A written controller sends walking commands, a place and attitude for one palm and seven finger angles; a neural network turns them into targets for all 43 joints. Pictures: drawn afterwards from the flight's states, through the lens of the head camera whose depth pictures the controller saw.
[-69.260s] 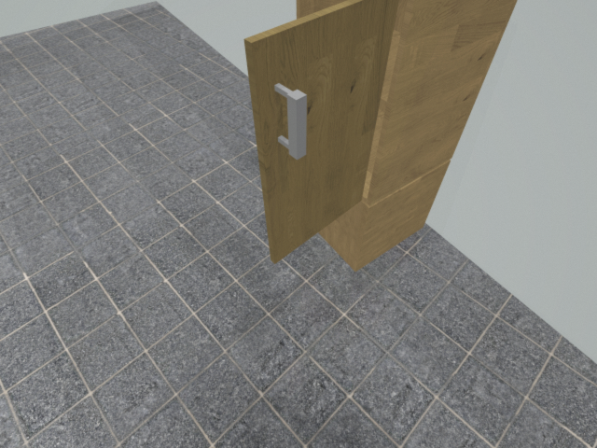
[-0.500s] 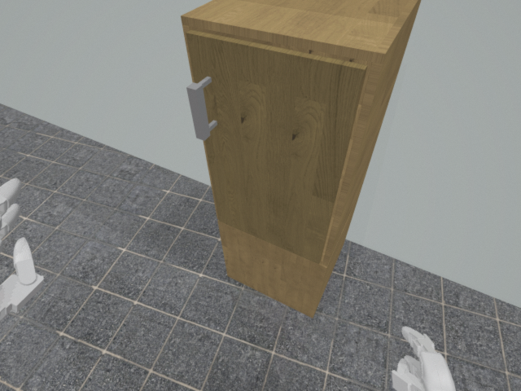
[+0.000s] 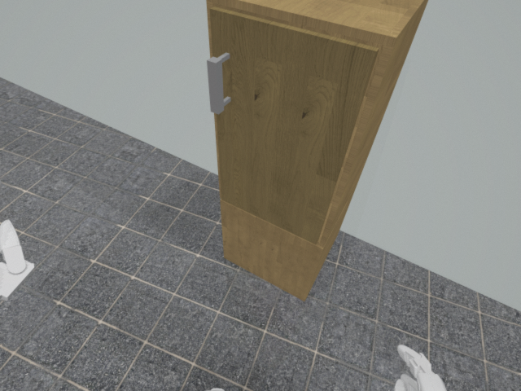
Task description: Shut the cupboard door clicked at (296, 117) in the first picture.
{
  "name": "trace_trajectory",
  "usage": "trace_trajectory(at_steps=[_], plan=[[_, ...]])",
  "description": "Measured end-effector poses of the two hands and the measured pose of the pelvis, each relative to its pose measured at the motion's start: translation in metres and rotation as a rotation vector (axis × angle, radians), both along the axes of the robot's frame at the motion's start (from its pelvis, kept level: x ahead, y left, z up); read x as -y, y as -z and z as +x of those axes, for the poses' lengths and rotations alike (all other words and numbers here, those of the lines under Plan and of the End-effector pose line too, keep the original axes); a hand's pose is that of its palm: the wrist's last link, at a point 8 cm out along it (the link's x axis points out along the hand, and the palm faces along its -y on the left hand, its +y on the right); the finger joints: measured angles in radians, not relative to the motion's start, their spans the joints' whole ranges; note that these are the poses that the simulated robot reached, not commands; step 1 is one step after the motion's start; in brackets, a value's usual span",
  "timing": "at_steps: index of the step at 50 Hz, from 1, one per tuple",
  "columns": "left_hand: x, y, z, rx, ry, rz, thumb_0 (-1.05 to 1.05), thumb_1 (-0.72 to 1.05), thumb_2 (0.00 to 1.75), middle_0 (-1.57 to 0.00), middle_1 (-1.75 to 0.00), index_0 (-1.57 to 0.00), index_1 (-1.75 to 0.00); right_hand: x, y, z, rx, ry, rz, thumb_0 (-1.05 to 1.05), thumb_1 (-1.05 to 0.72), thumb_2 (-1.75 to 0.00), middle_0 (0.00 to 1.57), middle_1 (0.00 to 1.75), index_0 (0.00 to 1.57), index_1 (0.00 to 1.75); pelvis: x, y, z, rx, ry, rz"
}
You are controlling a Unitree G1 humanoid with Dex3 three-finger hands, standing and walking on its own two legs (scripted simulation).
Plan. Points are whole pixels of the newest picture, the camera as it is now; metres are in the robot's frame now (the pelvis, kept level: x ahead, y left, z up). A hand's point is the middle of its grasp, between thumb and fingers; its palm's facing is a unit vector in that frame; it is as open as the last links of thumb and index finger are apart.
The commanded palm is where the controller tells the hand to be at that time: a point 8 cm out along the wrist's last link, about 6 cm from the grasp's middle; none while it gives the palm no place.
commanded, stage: step back with the hand held close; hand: left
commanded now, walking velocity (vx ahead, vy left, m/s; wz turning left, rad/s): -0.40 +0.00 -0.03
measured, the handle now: (221, 83) +0.72 +0.14 +0.12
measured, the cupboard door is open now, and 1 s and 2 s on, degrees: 0 0 0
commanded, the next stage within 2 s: stop stepping back and stand still in 0.64 s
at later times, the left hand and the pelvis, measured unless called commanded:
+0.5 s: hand out of the picture +0.10 +0.30 +0.18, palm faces +0.55 -0.75 -0.37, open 7.4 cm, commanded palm +0.04 +0.33 +0.19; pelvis -0.07 +0.01 -0.01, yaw +6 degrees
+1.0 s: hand out of the picture +0.04 +0.26 +0.17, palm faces +0.33 -0.84 -0.43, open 7.4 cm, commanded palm -0.01 +0.31 +0.19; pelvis -0.17 +0.02 +0.00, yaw -5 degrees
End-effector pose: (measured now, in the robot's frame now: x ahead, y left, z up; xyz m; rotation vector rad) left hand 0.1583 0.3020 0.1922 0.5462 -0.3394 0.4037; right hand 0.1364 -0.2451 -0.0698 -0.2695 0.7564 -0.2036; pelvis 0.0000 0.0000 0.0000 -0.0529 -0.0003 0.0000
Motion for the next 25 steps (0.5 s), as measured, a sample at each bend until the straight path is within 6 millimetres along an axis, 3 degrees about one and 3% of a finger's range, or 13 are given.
trace_trajectory(at_steps=[9, 14, 19, 25], plan=[[-0.004, 0.0, -0.021, 0.019, 0.03, 0.044, 0.02, 0.89, 0.9, -0.21, -0.3, -0.21, -0.3, -0.006, -0.003, -0.009, 0.034, -0.018, -0.013, 0.01, -0.91, -0.9, 0.2, 0.3, 0.2, 0.3, -0.002, 0.005, -0.022, 0.006, -0.029, -0.012], [-0.007, -0.004, -0.052, 0.05, -0.015, 0.094, 0.01, 0.89, 0.9, -0.21, -0.3, -0.21, -0.3, -0.01, 0.003, -0.008, 0.048, -0.07, -0.003, 0.01, -0.91, -0.9, 0.2, 0.3, 0.2, 0.3, 0.005, 0.013, -0.035, 0.007, -0.085, -0.014], [-0.009, 0.0, -0.086, 0.047, -0.077, 0.017, 0.01, 0.89, 0.9, -0.21, -0.3, -0.21, -0.3, -0.016, 0.004, -0.013, 0.014, -0.113, 0.005, 0.01, -0.91, -0.9, 0.2, 0.3, 0.2, 0.3, 0.002, 0.009, -0.049, 0.007, -0.086, 0.016], [-0.028, 0.003, -0.102, 0.086, -0.084, -0.021, 0.01, 0.89, 0.9, -0.21, -0.3, -0.21, -0.3, -0.036, -0.004, -0.026, 0.014, -0.131, -0.031, 0.01, -0.91, -0.9, 0.2, 0.3, 0.2, 0.3, -0.015, 0.007, -0.073, -0.014, -0.102, 0.015]])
